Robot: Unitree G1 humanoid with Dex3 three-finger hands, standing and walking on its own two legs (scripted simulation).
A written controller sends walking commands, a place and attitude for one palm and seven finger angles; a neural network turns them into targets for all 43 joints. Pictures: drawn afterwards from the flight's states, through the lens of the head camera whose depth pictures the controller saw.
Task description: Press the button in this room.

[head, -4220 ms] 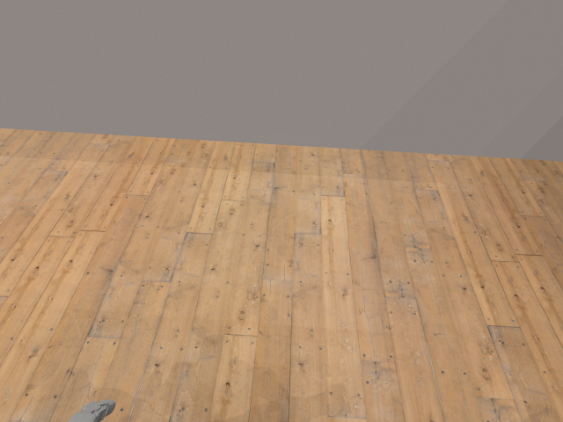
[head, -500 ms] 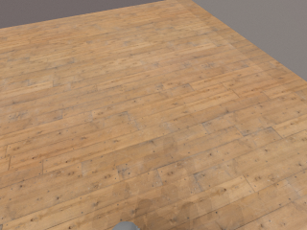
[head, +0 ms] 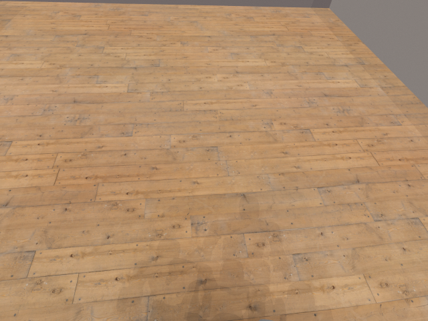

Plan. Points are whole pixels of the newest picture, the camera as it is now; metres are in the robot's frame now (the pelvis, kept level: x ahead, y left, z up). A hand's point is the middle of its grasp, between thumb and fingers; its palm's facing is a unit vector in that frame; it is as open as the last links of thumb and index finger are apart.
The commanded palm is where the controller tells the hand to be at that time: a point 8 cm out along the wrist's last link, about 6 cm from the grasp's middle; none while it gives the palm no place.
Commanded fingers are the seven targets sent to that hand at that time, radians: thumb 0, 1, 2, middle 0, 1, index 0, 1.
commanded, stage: turn or walk to find it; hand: left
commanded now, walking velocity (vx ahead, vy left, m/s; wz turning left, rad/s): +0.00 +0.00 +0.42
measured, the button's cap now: out of the picture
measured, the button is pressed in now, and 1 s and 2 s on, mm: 0 0 0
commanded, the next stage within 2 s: none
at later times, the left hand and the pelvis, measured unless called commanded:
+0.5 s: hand out of the picture -0.01 +0.15 -0.15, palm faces +0.27 -0.93 -0.26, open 7.3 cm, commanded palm none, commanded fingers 0.00 0.90 0.90 -0.20 -0.30 -0.20 -0.30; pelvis -0.03 -0.05 +0.00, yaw +14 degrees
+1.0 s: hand out of the picture -0.09 +0.22 -0.16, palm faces +0.45 -0.85 -0.27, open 7.4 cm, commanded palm none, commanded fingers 0.00 0.90 0.90 -0.20 -0.30 -0.20 -0.30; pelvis -0.07 -0.01 +0.00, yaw +25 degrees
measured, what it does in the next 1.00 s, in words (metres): steps on the spot, turning left: right foot, then left foot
